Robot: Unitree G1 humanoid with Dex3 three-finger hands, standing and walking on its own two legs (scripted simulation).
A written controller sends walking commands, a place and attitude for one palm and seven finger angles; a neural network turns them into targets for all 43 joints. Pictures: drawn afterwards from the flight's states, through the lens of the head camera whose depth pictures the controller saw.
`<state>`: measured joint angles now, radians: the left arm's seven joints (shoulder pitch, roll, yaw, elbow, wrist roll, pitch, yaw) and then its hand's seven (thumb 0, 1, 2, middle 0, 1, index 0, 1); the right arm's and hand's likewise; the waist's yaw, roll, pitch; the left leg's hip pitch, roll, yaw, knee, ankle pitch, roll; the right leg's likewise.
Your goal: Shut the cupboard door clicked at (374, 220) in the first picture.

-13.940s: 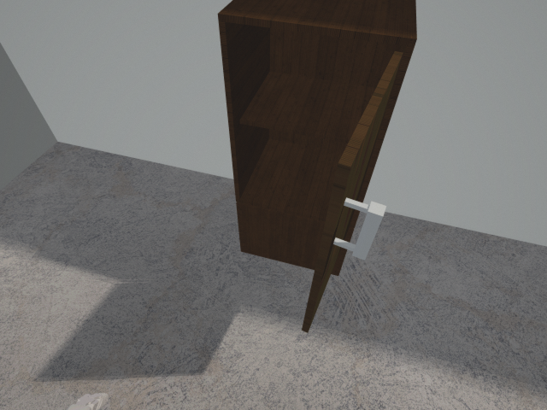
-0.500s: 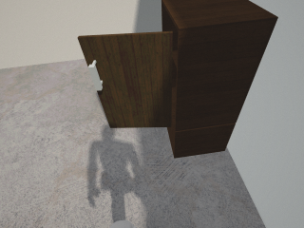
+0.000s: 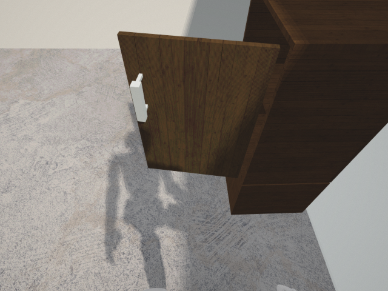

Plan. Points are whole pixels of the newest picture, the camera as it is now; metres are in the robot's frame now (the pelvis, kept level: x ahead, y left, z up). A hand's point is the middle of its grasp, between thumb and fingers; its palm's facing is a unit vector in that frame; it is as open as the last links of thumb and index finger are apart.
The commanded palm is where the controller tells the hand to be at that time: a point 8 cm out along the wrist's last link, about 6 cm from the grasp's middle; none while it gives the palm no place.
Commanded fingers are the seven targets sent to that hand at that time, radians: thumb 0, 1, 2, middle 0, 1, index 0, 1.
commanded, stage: come to a stop and stand still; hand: left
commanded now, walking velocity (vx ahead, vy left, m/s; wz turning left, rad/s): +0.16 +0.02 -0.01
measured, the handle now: (141, 97) +0.59 +0.23 +0.02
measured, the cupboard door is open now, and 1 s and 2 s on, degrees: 81 81 81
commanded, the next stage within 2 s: look again from close up in 1.16 s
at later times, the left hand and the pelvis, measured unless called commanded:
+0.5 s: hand (123, 280) +0.15 +0.19 -0.16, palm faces +0.03 -0.98 -0.22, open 7.4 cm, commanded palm none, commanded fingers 0.00 0.90 0.90 -0.20 -0.30 -0.20 -0.30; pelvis +0.06 +0.01 +0.01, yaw +1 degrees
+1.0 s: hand out of the picture +0.03 +0.27 -0.15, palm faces +0.02 -0.97 -0.25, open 7.4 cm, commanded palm none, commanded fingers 0.00 0.90 0.90 -0.20 -0.30 -0.20 -0.30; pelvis +0.02 +0.08 +0.01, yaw -1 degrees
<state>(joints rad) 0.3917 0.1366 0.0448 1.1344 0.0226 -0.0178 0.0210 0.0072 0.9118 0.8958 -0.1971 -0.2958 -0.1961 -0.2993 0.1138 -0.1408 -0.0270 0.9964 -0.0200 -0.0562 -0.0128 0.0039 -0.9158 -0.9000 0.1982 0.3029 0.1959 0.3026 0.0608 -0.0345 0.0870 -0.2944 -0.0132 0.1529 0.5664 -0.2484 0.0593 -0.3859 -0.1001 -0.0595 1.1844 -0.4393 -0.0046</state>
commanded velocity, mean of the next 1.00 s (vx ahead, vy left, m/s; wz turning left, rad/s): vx -0.08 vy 0.02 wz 0.00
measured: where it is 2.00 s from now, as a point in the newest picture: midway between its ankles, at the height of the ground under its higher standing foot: outside the picture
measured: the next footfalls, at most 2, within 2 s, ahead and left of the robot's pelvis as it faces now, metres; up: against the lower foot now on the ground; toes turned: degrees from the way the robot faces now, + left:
right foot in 0.22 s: +0.17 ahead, -0.12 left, +0.00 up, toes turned -5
left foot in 0.58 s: +0.07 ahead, +0.14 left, +0.00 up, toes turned +4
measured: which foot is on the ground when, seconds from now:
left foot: down 0.00-0.28, up 0.30-0.56, down 0.58-1.00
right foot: up 0.00-0.20, down 0.22-0.60, up 0.62-0.76, down 0.78-1.00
